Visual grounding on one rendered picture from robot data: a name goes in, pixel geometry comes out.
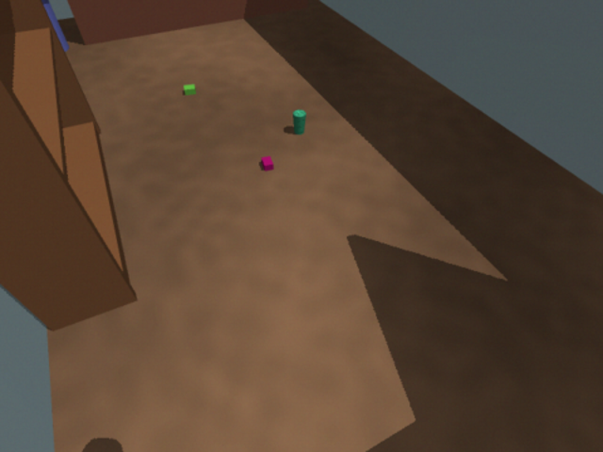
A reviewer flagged bookshelf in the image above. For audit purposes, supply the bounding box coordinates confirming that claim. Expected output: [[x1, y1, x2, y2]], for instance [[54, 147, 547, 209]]
[[0, 0, 137, 331]]

